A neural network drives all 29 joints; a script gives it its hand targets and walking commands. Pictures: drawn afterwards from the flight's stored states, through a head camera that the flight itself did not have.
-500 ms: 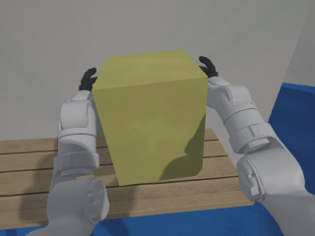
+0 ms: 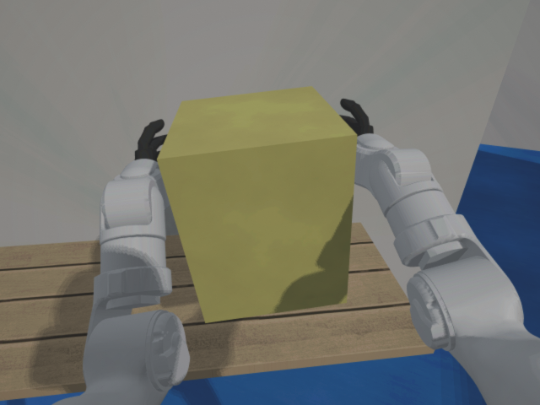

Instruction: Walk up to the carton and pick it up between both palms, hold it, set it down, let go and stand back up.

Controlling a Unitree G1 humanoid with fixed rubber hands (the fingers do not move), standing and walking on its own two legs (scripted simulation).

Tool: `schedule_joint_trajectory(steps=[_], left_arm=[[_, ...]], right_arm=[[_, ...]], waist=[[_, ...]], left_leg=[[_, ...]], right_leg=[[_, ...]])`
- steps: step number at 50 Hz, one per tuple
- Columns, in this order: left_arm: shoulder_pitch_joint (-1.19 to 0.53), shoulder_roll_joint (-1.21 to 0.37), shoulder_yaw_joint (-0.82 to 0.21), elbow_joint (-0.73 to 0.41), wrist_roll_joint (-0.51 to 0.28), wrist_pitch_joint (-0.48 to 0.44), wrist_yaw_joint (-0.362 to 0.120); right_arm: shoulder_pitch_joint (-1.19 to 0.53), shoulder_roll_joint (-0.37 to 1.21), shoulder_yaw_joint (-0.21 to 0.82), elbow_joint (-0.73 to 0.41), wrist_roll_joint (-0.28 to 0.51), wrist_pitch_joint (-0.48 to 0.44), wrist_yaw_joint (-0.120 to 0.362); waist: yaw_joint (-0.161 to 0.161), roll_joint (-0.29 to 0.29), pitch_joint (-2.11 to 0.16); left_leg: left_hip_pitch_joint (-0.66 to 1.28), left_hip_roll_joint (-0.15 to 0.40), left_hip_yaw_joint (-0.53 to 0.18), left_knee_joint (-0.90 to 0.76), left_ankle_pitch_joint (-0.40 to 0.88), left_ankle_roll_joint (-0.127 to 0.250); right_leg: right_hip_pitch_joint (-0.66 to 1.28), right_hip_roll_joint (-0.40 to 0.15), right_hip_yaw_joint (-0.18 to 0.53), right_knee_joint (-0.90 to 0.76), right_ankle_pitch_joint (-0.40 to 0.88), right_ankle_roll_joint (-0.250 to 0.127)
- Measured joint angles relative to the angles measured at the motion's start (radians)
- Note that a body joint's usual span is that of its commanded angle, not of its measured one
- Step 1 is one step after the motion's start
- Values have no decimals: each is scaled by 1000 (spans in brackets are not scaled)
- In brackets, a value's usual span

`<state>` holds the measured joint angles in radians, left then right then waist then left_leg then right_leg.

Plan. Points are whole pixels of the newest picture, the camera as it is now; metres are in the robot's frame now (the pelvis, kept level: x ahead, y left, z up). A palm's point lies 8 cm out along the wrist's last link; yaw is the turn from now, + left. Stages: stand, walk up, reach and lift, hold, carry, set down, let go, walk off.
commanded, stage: hold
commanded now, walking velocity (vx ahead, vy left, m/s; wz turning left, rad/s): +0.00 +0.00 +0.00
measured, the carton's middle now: (261, 198) +0.35 +0.00 +0.23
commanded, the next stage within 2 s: none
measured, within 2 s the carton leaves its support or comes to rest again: neither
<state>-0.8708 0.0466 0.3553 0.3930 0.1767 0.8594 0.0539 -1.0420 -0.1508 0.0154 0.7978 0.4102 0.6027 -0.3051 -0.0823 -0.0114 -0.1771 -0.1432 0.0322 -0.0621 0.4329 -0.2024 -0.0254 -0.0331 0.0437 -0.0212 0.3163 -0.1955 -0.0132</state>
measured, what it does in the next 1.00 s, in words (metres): stands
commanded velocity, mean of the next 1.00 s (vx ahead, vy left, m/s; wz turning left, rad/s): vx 0.00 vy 0.00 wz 0.00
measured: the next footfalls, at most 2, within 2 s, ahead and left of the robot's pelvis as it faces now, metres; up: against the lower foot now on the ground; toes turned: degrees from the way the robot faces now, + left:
none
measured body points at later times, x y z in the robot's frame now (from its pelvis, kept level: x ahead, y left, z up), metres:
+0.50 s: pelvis -0.01 +0.00 +0.00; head -0.11 +0.02 +0.44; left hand +0.37 +0.16 +0.28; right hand +0.37 -0.14 +0.30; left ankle +0.03 +0.13 -0.74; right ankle -0.01 -0.11 -0.74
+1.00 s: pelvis +0.00 +0.00 +0.00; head -0.10 +0.03 +0.44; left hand +0.38 +0.16 +0.27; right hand +0.38 -0.14 +0.30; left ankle +0.03 +0.13 -0.74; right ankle -0.01 -0.11 -0.74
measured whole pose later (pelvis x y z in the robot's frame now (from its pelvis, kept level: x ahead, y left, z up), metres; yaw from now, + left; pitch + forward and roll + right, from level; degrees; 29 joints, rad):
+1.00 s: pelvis +0.00 +0.00 +0.00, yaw +0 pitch -4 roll -2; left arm -0.88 0.05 0.35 0.42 0.16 0.85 0.06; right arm -1.05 -0.16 0.02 0.82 0.42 0.61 -0.31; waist -0.08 -0.01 -0.19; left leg -0.16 0.03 -0.07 0.44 -0.20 -0.02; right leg -0.05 0.05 -0.01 0.31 -0.19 -0.01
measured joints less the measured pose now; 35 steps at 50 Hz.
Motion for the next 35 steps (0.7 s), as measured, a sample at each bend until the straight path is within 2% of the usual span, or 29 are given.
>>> schedule_joint_trajectory(steps=[14, 22, 35], left_arm=[[-13, 15, -1, 30, -8, -10, -5], [-35, 16, 5, 85, -7, -24, -4], [-47, 25, 2, 82, -15, -22, 0]], right_arm=[[-9, 3, 5, 18, -3, -5, -3], [-28, 10, -33, 57, -27, -1, 2], [-46, 1, -12, 65, -12, -8, 2]], waist=[[0, 2, -6], [9, -1, -14], [8, -9, -19]], left_leg=[[-12, -1, -9, -3, 10, -2], [-21, -2, -8, -7, 15, -1], [-38, -4, -15, -7, 17, -2]], right_leg=[[-11, 2, -2, -1, 7, -1], [-23, 2, 2, 1, 10, -2], [-34, 3, 2, -7, 14, -1]])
